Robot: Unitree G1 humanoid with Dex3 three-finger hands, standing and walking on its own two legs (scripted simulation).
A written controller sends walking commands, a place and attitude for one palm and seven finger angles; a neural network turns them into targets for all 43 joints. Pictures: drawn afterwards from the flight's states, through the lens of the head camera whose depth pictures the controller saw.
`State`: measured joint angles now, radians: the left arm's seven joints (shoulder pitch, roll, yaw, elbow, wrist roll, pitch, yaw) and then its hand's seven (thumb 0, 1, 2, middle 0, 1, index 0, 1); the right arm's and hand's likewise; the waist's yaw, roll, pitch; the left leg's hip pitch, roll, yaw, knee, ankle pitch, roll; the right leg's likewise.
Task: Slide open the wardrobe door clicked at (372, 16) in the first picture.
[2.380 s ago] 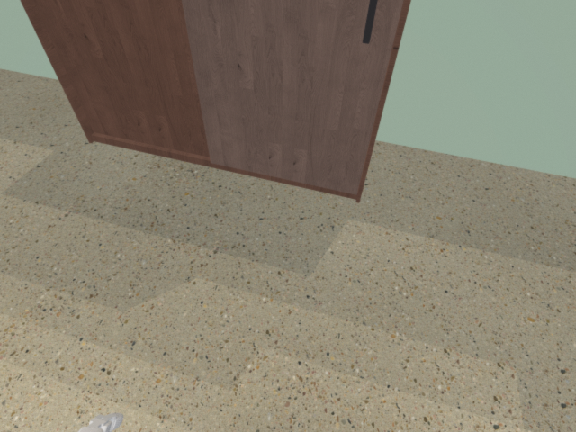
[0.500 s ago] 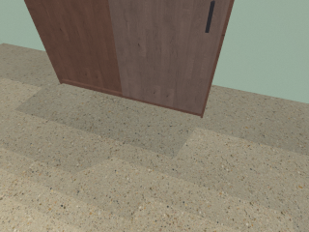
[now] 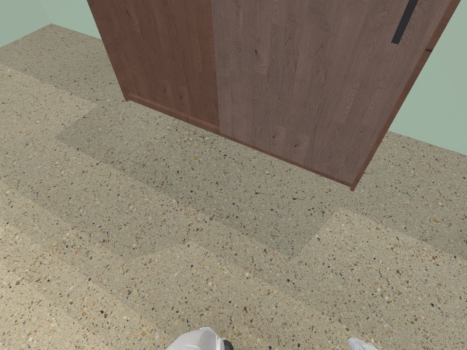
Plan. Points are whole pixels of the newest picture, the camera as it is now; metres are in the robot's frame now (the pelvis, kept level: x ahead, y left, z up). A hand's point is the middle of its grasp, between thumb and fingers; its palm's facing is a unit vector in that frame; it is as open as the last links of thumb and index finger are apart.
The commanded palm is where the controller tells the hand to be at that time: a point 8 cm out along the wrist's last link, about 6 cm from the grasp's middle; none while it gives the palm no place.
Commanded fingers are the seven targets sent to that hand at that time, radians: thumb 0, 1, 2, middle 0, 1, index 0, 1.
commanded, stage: walk to a spot facing it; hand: right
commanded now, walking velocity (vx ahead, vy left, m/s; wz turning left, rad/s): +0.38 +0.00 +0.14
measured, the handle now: (409, 10) +0.96 -0.45 +0.13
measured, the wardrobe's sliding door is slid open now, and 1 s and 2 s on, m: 0.00 0.00 0.00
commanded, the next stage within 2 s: turn to face it in 0.74 s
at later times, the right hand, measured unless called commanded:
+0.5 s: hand (366, 347) +0.16 -0.24 -0.16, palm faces +0.02 +0.99 -0.12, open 7.4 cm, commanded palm none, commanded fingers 0.00 -0.90 -0.90 0.20 0.30 0.20 0.30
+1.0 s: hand (304, 187) +0.52 -0.15 -0.13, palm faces -0.32 +0.91 -0.25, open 7.3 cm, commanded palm none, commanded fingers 0.00 -0.90 -0.90 0.20 0.30 0.20 0.30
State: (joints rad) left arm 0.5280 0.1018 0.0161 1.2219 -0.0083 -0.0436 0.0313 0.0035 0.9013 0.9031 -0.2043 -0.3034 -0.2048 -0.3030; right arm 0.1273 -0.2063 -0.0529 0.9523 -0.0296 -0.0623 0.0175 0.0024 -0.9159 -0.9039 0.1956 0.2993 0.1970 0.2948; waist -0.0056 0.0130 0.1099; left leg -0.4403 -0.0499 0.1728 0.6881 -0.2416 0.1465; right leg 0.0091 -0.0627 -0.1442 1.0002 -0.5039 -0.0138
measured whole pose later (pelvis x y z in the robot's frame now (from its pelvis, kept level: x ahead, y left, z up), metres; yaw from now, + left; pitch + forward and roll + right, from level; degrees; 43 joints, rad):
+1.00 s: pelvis +0.34 -0.02 +0.01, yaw +17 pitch -1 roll -1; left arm 0.36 0.15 0.04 1.08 0.00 0.01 0.02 0.00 0.91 0.90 -0.20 -0.30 -0.20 -0.30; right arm 0.11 -0.17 -0.05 0.95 -0.03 -0.03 0.00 0.00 -0.92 -0.90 0.20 0.30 0.20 0.29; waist 0.06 -0.05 0.10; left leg -0.41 0.05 0.16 0.69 -0.26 0.06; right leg -0.23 -0.17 -0.20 0.93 -0.55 0.04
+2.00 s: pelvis +0.33 +0.02 +0.03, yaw -17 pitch +0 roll -1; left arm 0.20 0.27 0.10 0.93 0.02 0.07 -0.01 0.00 0.90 0.90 -0.20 -0.30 -0.20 -0.30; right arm 0.15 -0.17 -0.03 0.88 -0.02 0.02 -0.02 0.01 -0.91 -0.90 0.20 0.30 0.20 0.30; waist 0.03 -0.06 0.06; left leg -0.23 0.05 0.06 0.54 -0.31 0.01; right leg -0.50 0.06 0.06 0.99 -0.43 0.03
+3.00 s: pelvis +0.46 -0.04 +0.02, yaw -27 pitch -1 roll +0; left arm 0.47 0.14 0.03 1.17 0.01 -0.02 0.02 0.00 0.90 0.90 -0.20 -0.30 -0.20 -0.30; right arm 0.10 -0.16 -0.04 0.99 -0.02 -0.07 0.02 0.00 -0.91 -0.90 0.20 0.30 0.20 0.30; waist 0.05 -0.04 0.09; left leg -0.36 0.03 0.14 0.63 -0.24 0.05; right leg -0.17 -0.04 -0.02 0.95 -0.50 -0.02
